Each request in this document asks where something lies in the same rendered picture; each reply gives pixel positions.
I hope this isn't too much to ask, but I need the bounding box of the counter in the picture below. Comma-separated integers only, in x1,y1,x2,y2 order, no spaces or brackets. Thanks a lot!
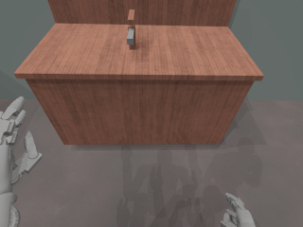
13,0,264,145

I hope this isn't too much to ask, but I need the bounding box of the left robot hand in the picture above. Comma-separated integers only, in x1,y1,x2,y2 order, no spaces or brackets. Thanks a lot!
0,96,42,194

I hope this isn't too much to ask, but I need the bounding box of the right robot hand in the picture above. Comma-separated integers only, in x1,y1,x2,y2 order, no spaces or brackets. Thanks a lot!
220,192,256,227

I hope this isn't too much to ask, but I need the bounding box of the robot left forearm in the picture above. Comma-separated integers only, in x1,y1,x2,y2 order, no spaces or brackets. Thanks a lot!
0,192,21,227

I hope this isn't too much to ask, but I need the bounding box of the tap lever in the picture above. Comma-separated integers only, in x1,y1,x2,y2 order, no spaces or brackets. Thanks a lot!
127,28,134,44

